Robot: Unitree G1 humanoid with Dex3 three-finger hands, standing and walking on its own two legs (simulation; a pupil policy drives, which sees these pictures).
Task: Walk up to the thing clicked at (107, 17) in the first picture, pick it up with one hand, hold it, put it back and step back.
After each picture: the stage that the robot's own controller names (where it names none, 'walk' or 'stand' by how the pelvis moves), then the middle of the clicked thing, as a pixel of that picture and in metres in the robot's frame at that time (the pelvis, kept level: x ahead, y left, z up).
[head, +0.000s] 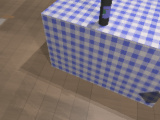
stand; (105, 6) +0.96 -0.15 -0.03
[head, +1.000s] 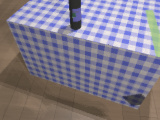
walk; (75, 8) +0.85 +0.10 +0.00
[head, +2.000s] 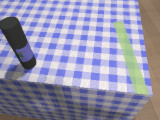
walk; (20, 46) +0.51 +0.29 +0.00
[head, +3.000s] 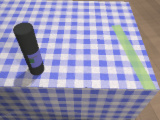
stand; (31, 51) +0.51 +0.22 +0.00
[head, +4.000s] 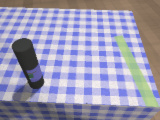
stand; (30, 66) +0.45 +0.23 -0.03
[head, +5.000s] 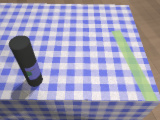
stand; (28, 64) +0.44 +0.23 -0.03
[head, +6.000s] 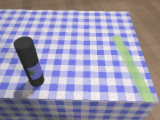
stand; (31, 64) +0.47 +0.23 -0.03
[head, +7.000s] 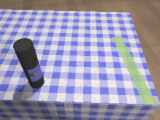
stand; (31, 66) +0.46 +0.23 -0.03
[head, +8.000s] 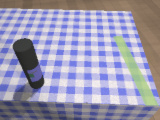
rise first; (31, 66) +0.45 +0.23 -0.03
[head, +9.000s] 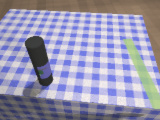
rise first; (41, 63) +0.47 +0.22 -0.03
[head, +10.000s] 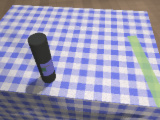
go down; (43, 60) +0.47 +0.21 -0.02
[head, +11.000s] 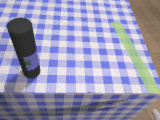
go down; (26, 52) +0.46 +0.19 +0.03
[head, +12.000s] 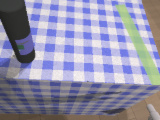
close in; (19, 34) +0.47 +0.19 +0.05
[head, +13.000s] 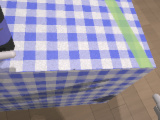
close; out of the picture +0.49 +0.21 +0.08
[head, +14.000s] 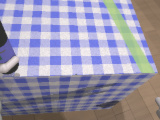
lift; out of the picture +0.44 +0.22 +0.07
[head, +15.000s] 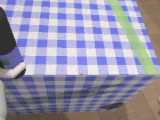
lift; (4, 49) +0.42 +0.21 +0.07
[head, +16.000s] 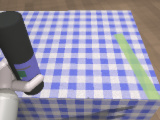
lift; (22, 59) +0.33 +0.17 +0.18
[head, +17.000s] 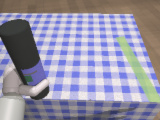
hold; (29, 65) +0.33 +0.16 +0.16
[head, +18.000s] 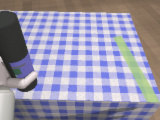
crouch; (16, 58) +0.34 +0.20 +0.16
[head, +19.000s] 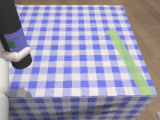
crouch; (11, 33) +0.44 +0.20 +0.17
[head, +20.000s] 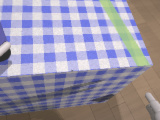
lower; out of the picture +0.49 +0.21 +0.08
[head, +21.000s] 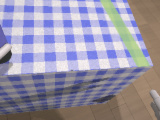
lower; out of the picture +0.48 +0.22 +0.08
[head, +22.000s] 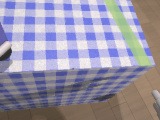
lower; out of the picture +0.48 +0.22 +0.08
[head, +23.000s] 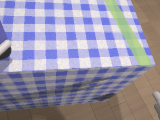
lower; out of the picture +0.49 +0.22 +0.08
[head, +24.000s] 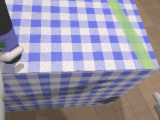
open; (0, 31) +0.47 +0.20 +0.08
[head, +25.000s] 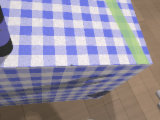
rise; out of the picture +0.47 +0.20 +0.08
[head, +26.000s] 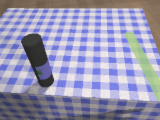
sink last; (40, 63) +0.45 +0.21 +0.02
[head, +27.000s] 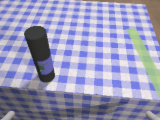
stand; (42, 57) +0.45 +0.19 +0.03
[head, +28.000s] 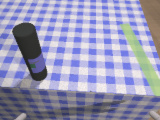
stand; (33, 55) +0.45 +0.20 +0.04
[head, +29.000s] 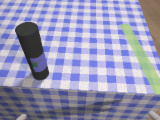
stand; (35, 54) +0.46 +0.20 +0.04
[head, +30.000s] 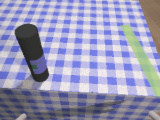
stand; (34, 56) +0.45 +0.20 +0.04
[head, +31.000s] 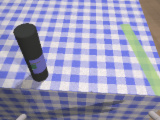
stand; (34, 56) +0.45 +0.20 +0.04
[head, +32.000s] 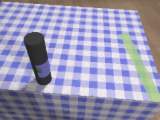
stand; (39, 61) +0.46 +0.19 +0.00
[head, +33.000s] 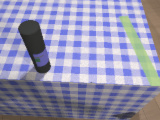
walk; (37, 50) +0.48 +0.19 -0.02
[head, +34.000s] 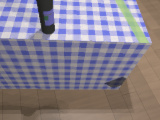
walk; (45, 10) +0.69 +0.17 -0.01
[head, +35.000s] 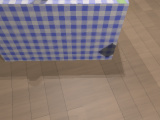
walk; out of the picture +1.01 +0.28 +0.00
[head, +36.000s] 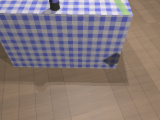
stand; out of the picture +1.05 +0.21 -0.02
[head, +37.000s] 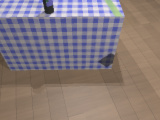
stand; out of the picture +1.07 +0.24 -0.03
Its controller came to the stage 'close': yes
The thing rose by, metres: 0.21
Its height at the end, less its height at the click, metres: +0.00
